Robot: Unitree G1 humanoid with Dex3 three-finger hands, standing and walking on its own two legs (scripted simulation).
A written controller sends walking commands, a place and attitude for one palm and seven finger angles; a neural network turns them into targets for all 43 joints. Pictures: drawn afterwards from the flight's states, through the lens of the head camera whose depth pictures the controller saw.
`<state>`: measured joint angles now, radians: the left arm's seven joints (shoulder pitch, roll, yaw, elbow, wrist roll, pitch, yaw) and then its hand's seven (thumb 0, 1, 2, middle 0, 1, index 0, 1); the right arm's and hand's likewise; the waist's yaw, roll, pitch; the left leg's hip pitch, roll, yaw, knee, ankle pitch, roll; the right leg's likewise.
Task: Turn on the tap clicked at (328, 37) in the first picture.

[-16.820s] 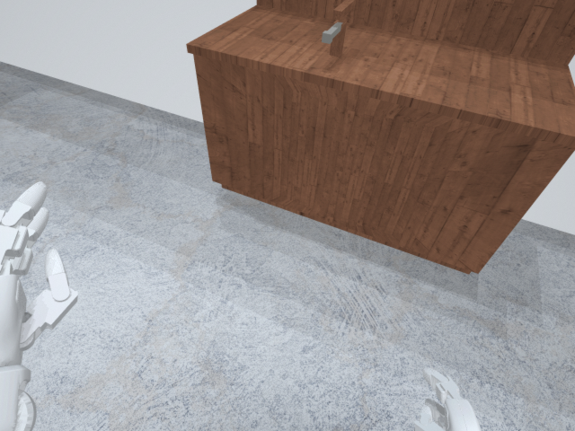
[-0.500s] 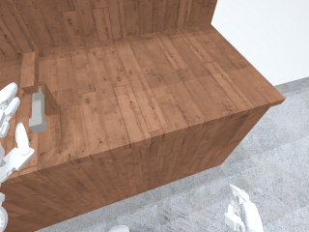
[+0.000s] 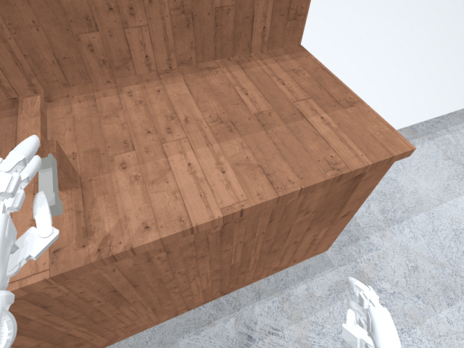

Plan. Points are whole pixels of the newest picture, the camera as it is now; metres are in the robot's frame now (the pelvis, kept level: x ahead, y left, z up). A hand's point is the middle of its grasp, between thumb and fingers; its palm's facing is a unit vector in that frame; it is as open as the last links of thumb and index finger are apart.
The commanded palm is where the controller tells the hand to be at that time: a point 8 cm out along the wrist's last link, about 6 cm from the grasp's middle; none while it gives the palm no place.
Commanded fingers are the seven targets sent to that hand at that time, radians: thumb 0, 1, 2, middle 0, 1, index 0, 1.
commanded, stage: come to a stop and stand still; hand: left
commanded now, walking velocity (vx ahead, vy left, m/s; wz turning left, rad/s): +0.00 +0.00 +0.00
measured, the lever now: (49, 205) +0.30 +0.31 +0.08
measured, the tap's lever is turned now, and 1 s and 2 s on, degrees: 0 0 0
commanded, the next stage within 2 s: look again from close up in 0.62 s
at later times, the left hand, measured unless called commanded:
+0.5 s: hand (1, 224) +0.22 +0.30 +0.17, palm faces +0.44 -0.83 -0.34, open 7.4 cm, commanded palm +0.16 +0.32 +0.18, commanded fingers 0.00 0.90 0.90 -0.20 -0.30 -0.20 -0.30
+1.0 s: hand (15, 228) +0.22 +0.27 +0.17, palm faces +0.43 -0.82 -0.38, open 7.4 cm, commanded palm +0.16 +0.30 +0.18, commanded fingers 0.00 0.90 0.90 -0.20 -0.30 -0.20 -0.30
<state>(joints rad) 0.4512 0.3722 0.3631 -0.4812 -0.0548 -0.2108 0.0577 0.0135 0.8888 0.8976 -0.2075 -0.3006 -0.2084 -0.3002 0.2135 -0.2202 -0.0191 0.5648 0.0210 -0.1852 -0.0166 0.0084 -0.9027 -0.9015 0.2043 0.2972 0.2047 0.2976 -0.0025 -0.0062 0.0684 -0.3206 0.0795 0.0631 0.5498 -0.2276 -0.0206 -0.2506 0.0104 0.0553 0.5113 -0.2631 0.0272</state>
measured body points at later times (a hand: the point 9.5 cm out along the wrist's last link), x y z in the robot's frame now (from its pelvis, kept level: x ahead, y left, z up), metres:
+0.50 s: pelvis +0.01 +0.03 +0.00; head +0.04 +0.07 +0.45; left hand +0.20 +0.34 +0.18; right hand +0.22 -0.16 -0.06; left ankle +0.04 +0.13 -0.73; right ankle +0.01 -0.14 -0.73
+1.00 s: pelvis +0.01 +0.02 +0.01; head +0.04 +0.03 +0.46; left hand +0.19 +0.32 +0.19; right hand +0.20 -0.20 -0.07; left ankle +0.04 +0.13 -0.73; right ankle +0.01 -0.14 -0.73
